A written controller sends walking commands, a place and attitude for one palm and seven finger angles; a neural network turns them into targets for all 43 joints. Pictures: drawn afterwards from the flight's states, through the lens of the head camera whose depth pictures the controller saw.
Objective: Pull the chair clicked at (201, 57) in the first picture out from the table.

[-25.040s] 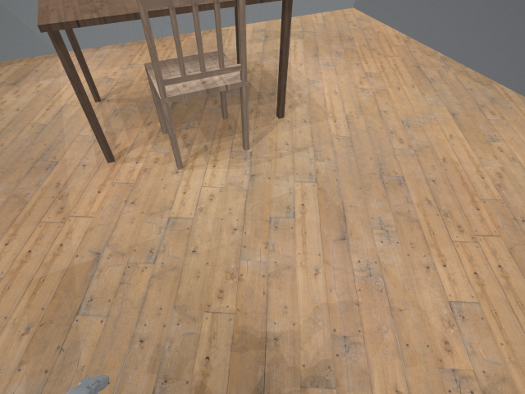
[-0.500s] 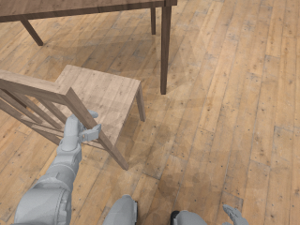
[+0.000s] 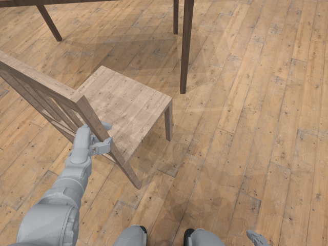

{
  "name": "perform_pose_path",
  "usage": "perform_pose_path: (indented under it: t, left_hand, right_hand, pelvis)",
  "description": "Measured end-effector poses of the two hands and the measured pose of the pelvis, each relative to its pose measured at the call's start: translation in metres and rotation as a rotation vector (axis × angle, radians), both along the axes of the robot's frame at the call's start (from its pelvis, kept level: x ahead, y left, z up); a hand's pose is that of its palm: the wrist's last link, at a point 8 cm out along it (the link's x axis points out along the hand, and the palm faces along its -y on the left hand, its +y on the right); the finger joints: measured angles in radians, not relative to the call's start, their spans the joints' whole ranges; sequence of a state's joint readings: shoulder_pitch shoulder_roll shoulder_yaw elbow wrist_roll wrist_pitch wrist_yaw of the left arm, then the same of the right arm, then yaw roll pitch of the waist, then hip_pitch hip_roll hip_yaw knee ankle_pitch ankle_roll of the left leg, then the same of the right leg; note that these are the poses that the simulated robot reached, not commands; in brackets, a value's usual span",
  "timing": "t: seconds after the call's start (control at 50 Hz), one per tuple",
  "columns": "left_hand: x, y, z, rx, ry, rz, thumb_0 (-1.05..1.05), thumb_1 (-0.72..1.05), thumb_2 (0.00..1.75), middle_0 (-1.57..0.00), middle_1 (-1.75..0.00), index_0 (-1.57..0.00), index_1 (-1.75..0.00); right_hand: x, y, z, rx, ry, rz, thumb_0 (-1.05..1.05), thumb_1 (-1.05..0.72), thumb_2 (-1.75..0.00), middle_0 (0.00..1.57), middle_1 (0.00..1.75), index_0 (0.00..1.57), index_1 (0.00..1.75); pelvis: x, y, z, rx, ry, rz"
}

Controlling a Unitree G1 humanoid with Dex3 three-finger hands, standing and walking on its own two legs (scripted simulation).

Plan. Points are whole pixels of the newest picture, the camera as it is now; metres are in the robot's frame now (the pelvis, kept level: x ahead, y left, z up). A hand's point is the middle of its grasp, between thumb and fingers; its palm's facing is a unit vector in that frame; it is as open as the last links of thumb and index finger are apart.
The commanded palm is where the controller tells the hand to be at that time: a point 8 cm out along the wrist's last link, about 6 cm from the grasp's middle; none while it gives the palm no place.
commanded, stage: step backward, pulling the chair out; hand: left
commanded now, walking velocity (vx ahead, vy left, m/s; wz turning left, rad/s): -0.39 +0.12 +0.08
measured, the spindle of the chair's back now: (56, 109) +0.50 +0.38 -0.08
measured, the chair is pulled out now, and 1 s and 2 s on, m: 0.39 0.62 0.62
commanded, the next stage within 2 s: stop walking, hand still on the chair in 0.26 s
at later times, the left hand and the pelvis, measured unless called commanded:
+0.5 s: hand (98, 205) +0.20 +0.17 -0.06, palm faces +0.03 -0.96 -0.29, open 6.3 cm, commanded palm +0.19 +0.21 -0.04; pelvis -0.13 +0.01 +0.00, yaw +2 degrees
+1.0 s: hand (96, 244) +0.13 +0.16 -0.05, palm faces +0.00 -0.96 -0.27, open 6.3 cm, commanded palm +0.11 +0.21 -0.04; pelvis -0.14 +0.02 +0.01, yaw +2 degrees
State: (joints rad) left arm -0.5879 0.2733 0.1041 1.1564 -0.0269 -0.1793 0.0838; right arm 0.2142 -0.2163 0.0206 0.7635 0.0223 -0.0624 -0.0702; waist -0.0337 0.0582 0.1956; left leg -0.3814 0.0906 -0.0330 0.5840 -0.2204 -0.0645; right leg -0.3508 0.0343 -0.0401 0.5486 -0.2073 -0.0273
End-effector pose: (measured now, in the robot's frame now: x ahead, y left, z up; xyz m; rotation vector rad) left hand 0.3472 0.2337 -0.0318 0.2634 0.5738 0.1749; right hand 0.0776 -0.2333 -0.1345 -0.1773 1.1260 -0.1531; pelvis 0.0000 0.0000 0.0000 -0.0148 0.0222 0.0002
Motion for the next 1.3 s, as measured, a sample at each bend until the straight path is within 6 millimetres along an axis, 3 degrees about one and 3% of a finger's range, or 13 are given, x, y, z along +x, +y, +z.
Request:
perform_pose_path:
  t: [0.14, 0.3, 0.36, 0.46, 0.58, 0.7, 0.86, 1.08, 1.3]
  left_hand:
    - [-0.047, -0.012, 0.002, -0.007, 0.02, 0.027, 0.08, 0.57, 0.73, -0.14, -1.2, -0.51, -1.31]
    - [-0.095, -0.015, 0.0, -0.022, -0.011, -0.053, 0.07, 0.57, 0.73, -0.12, -1.24, -0.48, -1.33]
    - [-0.115, -0.013, 0.0, -0.026, -0.015, -0.069, 0.07, 0.59, 0.74, -0.1, -1.24, -0.45, -1.33]
    - [-0.149, -0.012, 0.003, -0.014, 0.0, -0.066, 0.09, 0.6, 0.74, -0.09, -1.21, -0.43, -1.33]
    - [-0.186, -0.018, 0.004, -0.001, 0.002, -0.035, 0.1, 0.6, 0.76, -0.1, -1.2, -0.43, -1.32]
    - [-0.214, -0.024, 0.004, -0.018, 0.008, -0.033, 0.11, 0.6, 0.77, -0.08, -1.2, -0.43, -1.32]
    - [-0.236, -0.025, 0.004, -0.019, 0.004, -0.066, 0.11, 0.6, 0.77, -0.09, -1.21, -0.43, -1.34]
    - [-0.238, -0.02, 0.002, -0.024, -0.004, -0.111, 0.1, 0.57, 0.77, -0.1, -1.24, -0.45, -1.35]
    - [-0.238, -0.02, 0.002, -0.028, -0.005, -0.115, 0.1, 0.57, 0.77, -0.1, -1.25, -0.46, -1.35]
  right_hand:
    - [-0.043, -0.019, -0.003, -0.024, 0.017, -0.008, 0.01, -0.9, -0.89, 0.2, 0.3, 0.2, 0.3]
    - [-0.084, -0.031, 0.009, -0.155, -0.014, 0.035, 0.01, -0.9, -0.9, 0.2, 0.3, 0.2, 0.3]
    - [-0.103, -0.025, 0.014, -0.157, -0.008, 0.033, 0.01, -0.91, -0.9, 0.2, 0.29, 0.2, 0.3]
    - [-0.13, -0.005, 0.011, -0.059, -0.012, 0.024, 0.01, -0.9, -0.9, 0.2, 0.29, 0.2, 0.3]
    - [-0.146, 0.006, 0.002, 0.031, -0.009, 0.008, 0.01, -0.9, -0.9, 0.2, 0.3, 0.2, 0.3]
    - [-0.144, -0.003, 0.011, -0.022, -0.059, 0.03, 0.01, -0.9, -0.9, 0.2, 0.3, 0.2, 0.3]
    - [-0.122, -0.008, 0.03, -0.069, -0.165, 0.008, 0.01, -0.9, -0.9, 0.2, 0.3, 0.2, 0.3]
    - [-0.095, 0.018, 0.04, -0.057, -0.217, 0.025, 0.01, -0.9, -0.9, 0.2, 0.3, 0.2, 0.3]
    - [-0.089, 0.03, 0.037, -0.037, -0.195, 0.041, 0.01, -0.9, -0.9, 0.2, 0.3, 0.2, 0.3]
  pelvis:
    - [-0.044, -0.003, 0.004, 0.048, 0.02, 0.026]
    - [-0.099, 0.016, -0.003, 0.044, 0.053, 0.086]
    - [-0.117, 0.018, -0.002, 0.066, 0.029, 0.066]
    - [-0.131, 0.011, 0.003, 0.034, 0.005, 0.047]
    - [-0.145, -0.001, 0.004, 0.01, -0.023, 0.054]
    - [-0.152, 0.003, 0.007, 0.024, -0.031, 0.06]
    - [-0.148, 0.01, 0.01, 0.031, -0.043, 0.036]
    - [-0.141, 0.022, 0.012, 0.027, -0.03, 0.028]
    - [-0.135, 0.024, 0.013, 0.025, -0.023, 0.031]
